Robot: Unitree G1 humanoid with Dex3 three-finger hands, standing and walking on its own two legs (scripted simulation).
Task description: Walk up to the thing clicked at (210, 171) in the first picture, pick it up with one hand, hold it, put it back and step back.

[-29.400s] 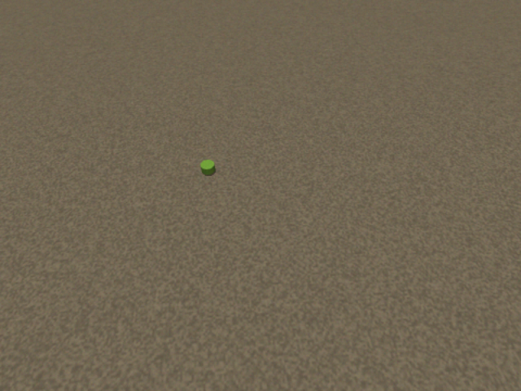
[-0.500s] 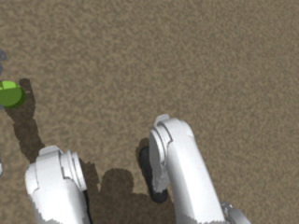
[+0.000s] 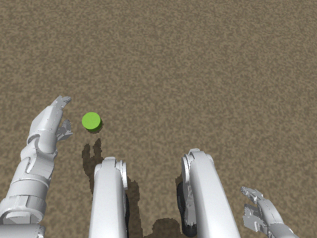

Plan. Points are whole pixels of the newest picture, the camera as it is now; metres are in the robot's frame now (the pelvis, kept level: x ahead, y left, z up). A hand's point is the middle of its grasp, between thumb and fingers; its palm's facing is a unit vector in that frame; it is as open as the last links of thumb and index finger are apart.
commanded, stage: home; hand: left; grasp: from above
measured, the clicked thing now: (92, 121) +0.50 +0.25 -0.42
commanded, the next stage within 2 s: none
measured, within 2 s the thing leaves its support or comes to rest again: neither
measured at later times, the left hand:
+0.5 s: hand (46, 173) +0.27 +0.19 +0.09, palm faces +0.08 -0.97 -0.25, open 7.4 cm
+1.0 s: hand out of the picture +0.22 +0.19 +0.22, palm faces +0.14 -0.97 -0.20, open 7.4 cm
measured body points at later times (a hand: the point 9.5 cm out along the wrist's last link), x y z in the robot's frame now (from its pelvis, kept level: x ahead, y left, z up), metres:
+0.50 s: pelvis +0.03 -0.01 +0.18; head +0.13 +0.02 +0.62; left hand +0.26 +0.24 +0.11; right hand +0.23 -0.23 +0.09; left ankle +0.07 +0.12 -0.41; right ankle +0.10 -0.14 -0.41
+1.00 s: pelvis +0.08 +0.00 +0.27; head +0.09 +0.00 +0.72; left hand +0.21 +0.24 +0.24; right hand +0.27 -0.23 +0.21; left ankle +0.07 +0.12 -0.41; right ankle +0.09 -0.14 -0.41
